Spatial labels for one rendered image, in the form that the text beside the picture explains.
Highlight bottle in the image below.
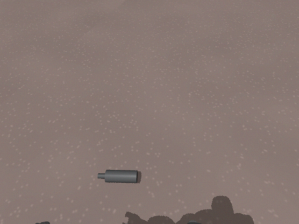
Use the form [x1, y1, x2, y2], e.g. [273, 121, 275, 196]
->
[98, 170, 138, 183]

